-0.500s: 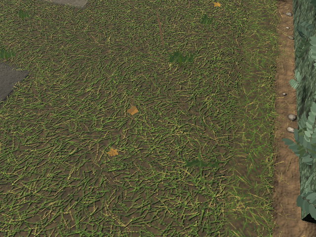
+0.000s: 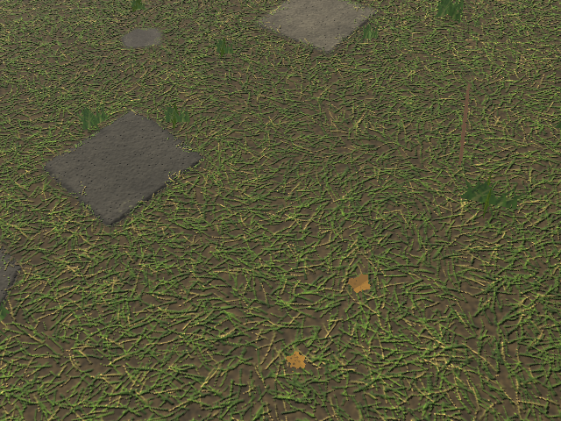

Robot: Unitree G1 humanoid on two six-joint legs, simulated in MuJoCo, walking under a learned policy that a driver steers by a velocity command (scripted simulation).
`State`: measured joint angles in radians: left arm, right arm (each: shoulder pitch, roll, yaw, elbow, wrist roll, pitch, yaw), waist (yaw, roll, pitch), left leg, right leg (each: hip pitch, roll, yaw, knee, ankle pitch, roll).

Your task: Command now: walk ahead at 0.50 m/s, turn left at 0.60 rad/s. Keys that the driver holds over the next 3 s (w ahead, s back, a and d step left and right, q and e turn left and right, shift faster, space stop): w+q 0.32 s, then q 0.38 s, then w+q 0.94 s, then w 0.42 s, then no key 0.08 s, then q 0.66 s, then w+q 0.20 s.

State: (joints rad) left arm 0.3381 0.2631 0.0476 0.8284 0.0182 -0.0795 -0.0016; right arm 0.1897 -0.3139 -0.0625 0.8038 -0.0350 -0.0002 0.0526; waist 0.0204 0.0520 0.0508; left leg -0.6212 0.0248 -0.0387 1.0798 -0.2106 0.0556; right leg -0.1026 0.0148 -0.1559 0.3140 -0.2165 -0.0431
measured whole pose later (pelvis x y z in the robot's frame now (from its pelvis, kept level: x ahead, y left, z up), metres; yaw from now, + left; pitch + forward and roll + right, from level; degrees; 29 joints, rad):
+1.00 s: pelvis +0.43 +0.09 +0.00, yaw +37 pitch +0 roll +0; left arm 0.25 0.28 0.03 0.75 0.02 -0.03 0.02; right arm 0.25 -0.33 -0.07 0.79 -0.04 0.01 0.04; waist 0.00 0.04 0.05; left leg -0.46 -0.05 -0.07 1.07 -0.33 0.03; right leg -0.19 0.02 -0.08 0.39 -0.20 -0.05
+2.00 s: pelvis +0.73 +0.53 -0.02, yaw +65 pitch +0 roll +0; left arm 0.16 0.27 0.04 0.75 0.03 -0.05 -0.01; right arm 0.40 -0.27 -0.04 0.91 -0.02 -0.06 0.00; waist -0.04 0.01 0.05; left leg -0.20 -0.13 -0.10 1.10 -0.40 0.09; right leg -0.37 0.04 -0.07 0.55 -0.19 -0.08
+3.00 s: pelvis +0.84 +0.74 +0.00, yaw +89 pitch +1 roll +1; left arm 0.28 0.28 0.05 0.81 0.03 0.01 0.06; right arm 0.22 -0.29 -0.10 0.84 -0.03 0.04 0.02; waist 0.00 0.02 -0.01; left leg -0.51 -0.18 -0.14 0.84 -0.30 0.02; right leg -0.17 0.01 0.02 0.39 -0.24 -0.04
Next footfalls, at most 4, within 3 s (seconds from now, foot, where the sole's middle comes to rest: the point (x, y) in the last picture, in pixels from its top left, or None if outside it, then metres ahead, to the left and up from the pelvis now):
0.24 left None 0.28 0.12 -0.78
0.80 right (292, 399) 0.53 0.04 -0.78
1.34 left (151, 390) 0.55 0.38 -0.78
1.90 right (93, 282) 0.85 0.60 -0.78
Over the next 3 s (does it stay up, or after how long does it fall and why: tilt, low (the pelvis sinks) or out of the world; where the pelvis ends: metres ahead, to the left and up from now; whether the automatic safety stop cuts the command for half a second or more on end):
stays up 0.84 0.74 0.00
